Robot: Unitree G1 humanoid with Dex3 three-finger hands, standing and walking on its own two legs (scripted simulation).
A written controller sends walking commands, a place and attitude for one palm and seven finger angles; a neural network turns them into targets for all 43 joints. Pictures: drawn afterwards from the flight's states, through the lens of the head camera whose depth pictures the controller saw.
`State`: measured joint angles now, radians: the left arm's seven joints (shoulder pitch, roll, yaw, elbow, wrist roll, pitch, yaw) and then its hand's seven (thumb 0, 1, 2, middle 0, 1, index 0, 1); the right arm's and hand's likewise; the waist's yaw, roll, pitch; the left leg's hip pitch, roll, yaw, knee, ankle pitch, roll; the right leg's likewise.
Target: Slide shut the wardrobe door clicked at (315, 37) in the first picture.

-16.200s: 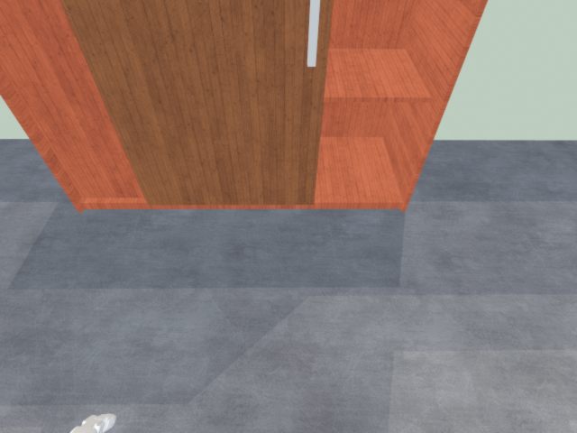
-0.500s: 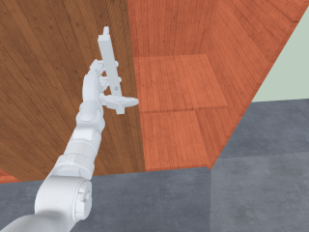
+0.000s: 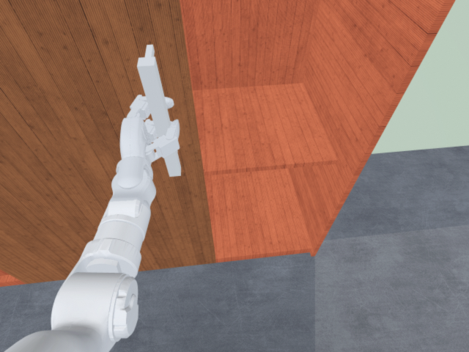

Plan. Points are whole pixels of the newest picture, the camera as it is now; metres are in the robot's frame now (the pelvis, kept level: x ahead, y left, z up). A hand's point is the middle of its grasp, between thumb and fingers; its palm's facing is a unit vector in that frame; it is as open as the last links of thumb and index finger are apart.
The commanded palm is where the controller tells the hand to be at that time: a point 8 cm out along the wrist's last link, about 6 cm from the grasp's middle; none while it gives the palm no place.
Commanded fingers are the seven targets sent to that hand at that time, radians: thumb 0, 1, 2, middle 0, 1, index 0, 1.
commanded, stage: grip the handle and tug to test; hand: left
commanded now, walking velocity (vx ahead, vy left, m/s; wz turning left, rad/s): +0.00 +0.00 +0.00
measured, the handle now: (164, 119) +0.51 +0.12 +0.12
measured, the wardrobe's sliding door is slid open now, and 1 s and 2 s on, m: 0.43 0.43 0.41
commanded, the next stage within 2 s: tug the door sideways, standing still in 0.70 s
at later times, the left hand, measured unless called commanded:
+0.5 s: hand (171, 137) +0.45 +0.10 +0.12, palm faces +0.08 -1.00 +0.02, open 6.4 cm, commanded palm +0.40 +0.16 +0.12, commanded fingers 0.00 0.90 0.90 -0.45 -1.40 -0.45 -1.40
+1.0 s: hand (175, 136) +0.45 +0.09 +0.12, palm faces +0.10 -0.99 +0.00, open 6.1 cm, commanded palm +0.43 +0.12 +0.12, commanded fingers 0.00 0.90 0.90 -0.45 -1.40 -0.45 -1.40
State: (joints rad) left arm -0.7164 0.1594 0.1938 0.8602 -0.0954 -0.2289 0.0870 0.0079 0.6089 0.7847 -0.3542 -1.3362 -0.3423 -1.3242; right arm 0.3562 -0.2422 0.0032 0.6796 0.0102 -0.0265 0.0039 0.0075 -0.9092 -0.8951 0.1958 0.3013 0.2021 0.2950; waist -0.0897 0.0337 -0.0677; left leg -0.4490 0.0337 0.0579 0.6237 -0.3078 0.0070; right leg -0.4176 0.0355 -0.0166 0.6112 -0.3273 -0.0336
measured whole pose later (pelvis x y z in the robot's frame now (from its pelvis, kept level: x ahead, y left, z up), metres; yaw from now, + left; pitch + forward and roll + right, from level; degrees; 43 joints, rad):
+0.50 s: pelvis +0.01 +0.00 +0.00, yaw -1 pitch +7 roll +0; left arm -0.64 0.16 0.21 0.76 -0.10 -0.19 0.08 0.01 0.65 0.75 -0.32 -1.35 -0.32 -1.33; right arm 0.35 -0.23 0.01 0.64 0.02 -0.01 0.01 0.01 -0.91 -0.90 0.20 0.30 0.20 0.30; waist -0.09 0.03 -0.08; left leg -0.42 0.04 0.08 0.60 -0.31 0.00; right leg -0.40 0.05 0.00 0.59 -0.32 -0.04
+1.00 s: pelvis +0.05 +0.00 +0.01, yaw +1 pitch +8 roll +0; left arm -0.48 0.08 0.07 0.44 -0.10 -0.04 0.16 0.01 0.71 0.81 -0.32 -1.35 -0.31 -1.35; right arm 0.29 -0.24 -0.02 0.64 0.01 0.00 0.02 0.01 -0.91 -0.90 0.19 0.30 0.20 0.29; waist -0.04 0.04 -0.07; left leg -0.35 0.03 0.03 0.56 -0.34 0.00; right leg -0.30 0.03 -0.03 0.53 -0.36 -0.04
